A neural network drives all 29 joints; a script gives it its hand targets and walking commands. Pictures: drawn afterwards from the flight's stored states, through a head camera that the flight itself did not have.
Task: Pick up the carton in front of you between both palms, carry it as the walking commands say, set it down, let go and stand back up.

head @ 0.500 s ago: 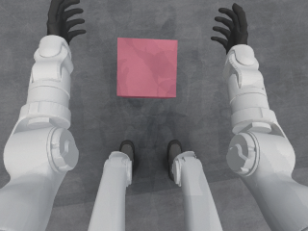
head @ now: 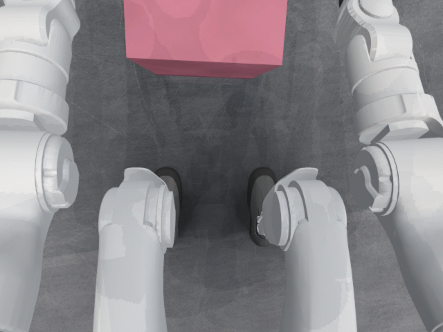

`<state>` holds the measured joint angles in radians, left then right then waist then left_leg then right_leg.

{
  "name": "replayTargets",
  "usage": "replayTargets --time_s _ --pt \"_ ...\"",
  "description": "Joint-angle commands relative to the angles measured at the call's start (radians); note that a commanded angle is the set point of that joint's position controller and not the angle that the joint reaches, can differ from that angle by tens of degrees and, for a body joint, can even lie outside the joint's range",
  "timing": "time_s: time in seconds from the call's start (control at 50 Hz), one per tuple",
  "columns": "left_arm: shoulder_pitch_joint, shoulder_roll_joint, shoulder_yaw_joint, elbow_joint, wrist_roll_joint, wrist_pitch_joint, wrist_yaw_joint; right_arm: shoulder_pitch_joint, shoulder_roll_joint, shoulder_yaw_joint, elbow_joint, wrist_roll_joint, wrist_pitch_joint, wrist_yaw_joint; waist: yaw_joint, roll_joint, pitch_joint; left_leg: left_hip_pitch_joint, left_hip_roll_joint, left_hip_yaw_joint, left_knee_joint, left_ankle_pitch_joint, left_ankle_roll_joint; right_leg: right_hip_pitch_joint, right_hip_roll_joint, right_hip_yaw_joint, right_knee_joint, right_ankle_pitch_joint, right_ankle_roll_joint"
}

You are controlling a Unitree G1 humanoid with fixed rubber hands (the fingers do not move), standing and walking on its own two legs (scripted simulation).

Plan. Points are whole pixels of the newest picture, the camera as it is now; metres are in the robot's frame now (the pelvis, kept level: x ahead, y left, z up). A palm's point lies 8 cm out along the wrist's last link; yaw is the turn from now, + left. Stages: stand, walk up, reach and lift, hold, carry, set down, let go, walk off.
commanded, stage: reach and lift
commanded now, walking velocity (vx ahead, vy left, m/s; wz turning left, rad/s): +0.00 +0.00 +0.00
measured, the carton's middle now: (206, 9) +0.57 +0.03 -0.29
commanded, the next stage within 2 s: none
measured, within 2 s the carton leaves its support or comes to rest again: leaves its support in 1.08 s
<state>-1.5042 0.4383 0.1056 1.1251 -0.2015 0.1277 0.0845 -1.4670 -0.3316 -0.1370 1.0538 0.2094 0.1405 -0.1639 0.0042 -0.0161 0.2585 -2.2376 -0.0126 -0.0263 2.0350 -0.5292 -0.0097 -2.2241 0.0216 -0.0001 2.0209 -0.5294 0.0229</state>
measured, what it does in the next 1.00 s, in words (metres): lowers itself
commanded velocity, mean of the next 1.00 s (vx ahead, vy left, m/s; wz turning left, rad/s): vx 0.00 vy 0.00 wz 0.00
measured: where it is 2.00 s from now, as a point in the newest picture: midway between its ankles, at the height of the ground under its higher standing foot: (216, 220)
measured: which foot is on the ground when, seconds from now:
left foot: down 0.00-1.00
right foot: down 0.00-1.00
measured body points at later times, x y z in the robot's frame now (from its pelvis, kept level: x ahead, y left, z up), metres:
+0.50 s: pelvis +0.01 +0.00 -0.05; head +0.39 +0.02 +0.19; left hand +0.58 +0.21 -0.22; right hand +0.59 -0.14 -0.22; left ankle +0.11 +0.12 -0.38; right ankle +0.12 -0.12 -0.38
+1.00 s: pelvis +0.00 +0.00 -0.06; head +0.38 +0.02 +0.18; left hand +0.58 +0.19 -0.22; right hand +0.59 -0.12 -0.23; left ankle +0.11 +0.12 -0.38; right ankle +0.12 -0.12 -0.38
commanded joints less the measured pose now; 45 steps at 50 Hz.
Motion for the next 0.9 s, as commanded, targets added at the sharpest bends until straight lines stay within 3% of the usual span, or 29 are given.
replayTargets --time_s 0.0,0.1,0.22,0.34,0.48,0.64,0.7,0.76,0.8,0.88 --pt "-0.330 0.141 0.000 -0.025 -0.003 -0.026 -0.003 -0.320 -0.124 -0.004 -0.022 0.001 -0.028 0.009 0.012 0.036 -1.165 0.592 0.005 0.052 -0.129 0.151 -0.015 0.606 0.011 -0.041 -0.105 0.145 0.009" --pt "-0.379 0.149 -0.024 0.031 -0.012 -0.059 -0.010 -0.370 -0.141 0.009 0.041 0.002 -0.065 0.025 0.011 0.038 -1.083 0.580 0.011 0.033 -0.059 0.201 -0.015 0.568 0.007 -0.032 -0.028 0.191 0.010" --pt "-0.451 0.163 -0.060 -0.033 -0.063 -0.083 0.009 -0.446 -0.182 0.062 -0.001 0.045 -0.096 0.019 0.022 0.022 -1.206 0.653 -0.001 0.038 0.016 0.340 -0.020 0.641 0.008 -0.039 0.054 0.316 0.007" --pt "-0.400 0.136 -0.065 -0.049 -0.075 -0.076 0.026 -0.432 -0.170 0.099 -0.027 0.071 -0.090 0.020 0.034 0.008 -1.270 0.765 -0.018 0.037 0.047 0.438 -0.018 0.637 0.021 -0.051 0.081 0.374 0.013" --pt "-0.308 0.069 -0.037 0.014 -0.021 -0.077 0.003 -0.310 -0.119 0.037 0.079 0.005 -0.090 0.034 0.010 0.039 -1.035 0.602 -0.017 0.038 0.022 0.351 -0.025 0.508 0.030 -0.041 0.048 0.305 0.011" --pt "-0.408 -0.025 -0.086 -0.027 -0.043 -0.079 -0.002 -0.430 -0.018 0.080 0.020 0.019 -0.095 0.035 0.025 0.025 -1.043 0.590 -0.029 0.047 0.004 0.291 -0.019 0.568 0.041 -0.033 0.031 0.269 0.006" --pt "-0.425 -0.035 -0.049 -0.014 0.002 -0.073 0.003 -0.458 -0.005 0.055 0.017 -0.020 -0.087 0.031 0.026 0.013 -1.029 0.603 -0.038 0.046 -0.004 0.258 -0.019 0.600 0.049 -0.036 0.028 0.243 0.008" --pt "-0.589 -0.537 -0.155 -0.048 0.010 -0.040 -0.109 -0.615 0.488 0.140 -0.008 -0.034 -0.057 0.140 0.025 0.014 -0.970 0.581 -0.069 0.052 0.007 0.227 -0.011 0.587 0.084 -0.038 0.037 0.212 -0.004" --pt "-0.612 -0.820 -0.153 -0.064 0.054 0.000 -0.204 -0.649 0.757 0.140 -0.026 -0.075 -0.017 0.235 0.021 0.019 -0.897 0.547 -0.081 0.067 0.018 0.196 -0.007 0.550 0.102 -0.049 0.049 0.179 -0.009" --pt "-0.565 -1.011 -0.126 -0.137 0.073 0.058 -0.305 -0.614 0.944 0.121 -0.081 -0.101 0.038 0.327 0.028 0.015 -0.854 0.489 -0.090 0.086 0.031 0.195 0.009 0.492 0.105 -0.074 0.069 0.179 -0.025"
